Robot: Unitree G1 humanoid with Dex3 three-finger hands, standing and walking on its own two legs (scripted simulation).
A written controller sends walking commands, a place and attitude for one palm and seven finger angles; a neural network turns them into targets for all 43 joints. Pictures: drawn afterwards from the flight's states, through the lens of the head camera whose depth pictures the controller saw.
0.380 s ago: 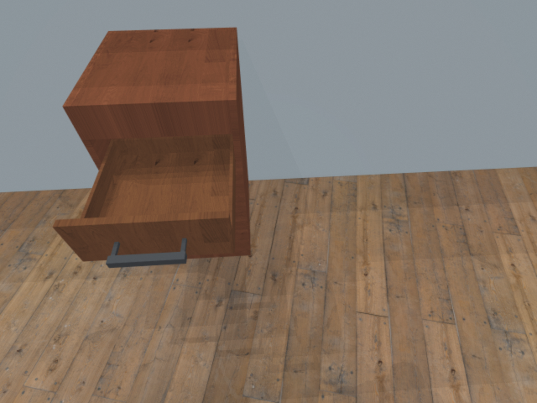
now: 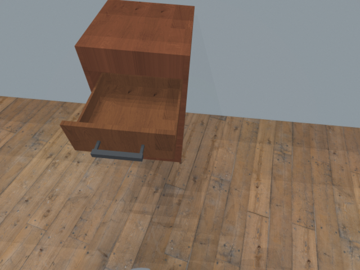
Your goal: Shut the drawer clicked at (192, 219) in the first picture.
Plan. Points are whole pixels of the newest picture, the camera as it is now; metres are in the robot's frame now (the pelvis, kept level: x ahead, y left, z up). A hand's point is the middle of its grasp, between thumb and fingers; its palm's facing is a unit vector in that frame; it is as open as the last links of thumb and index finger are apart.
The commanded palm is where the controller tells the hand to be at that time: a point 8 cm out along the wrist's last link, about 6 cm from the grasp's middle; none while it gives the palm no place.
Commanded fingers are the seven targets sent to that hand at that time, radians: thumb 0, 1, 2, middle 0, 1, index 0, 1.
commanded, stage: turn or walk to find it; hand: left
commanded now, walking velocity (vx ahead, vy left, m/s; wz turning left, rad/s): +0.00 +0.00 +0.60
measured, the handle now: (118, 150) +0.50 +0.24 -0.18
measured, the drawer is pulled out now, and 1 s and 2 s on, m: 0.30 0.30 0.30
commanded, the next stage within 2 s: stand and wait in 0.34 s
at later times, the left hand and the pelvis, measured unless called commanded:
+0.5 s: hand out of the picture +0.04 +0.21 -0.15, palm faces +0.26 -0.91 -0.33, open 7.4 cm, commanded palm none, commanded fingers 0.00 0.90 0.90 -0.20 -0.30 -0.20 -0.30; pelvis +0.01 -0.02 +0.00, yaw +15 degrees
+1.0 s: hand out of the picture -0.03 +0.16 -0.17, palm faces +0.41 -0.89 -0.22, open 7.4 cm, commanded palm none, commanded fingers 0.00 0.90 0.90 -0.20 -0.30 -0.20 -0.30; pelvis +0.02 -0.02 +0.00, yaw +20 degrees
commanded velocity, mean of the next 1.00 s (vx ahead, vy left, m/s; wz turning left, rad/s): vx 0.00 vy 0.00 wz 0.24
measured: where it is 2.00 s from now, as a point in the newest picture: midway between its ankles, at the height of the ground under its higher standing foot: outside the picture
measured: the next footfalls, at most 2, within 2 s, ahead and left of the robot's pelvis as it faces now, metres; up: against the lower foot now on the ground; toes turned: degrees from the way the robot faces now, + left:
right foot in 0.42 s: +0.09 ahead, -0.11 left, +0.00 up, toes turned +18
left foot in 0.78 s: +0.02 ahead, +0.12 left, +0.00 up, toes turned +20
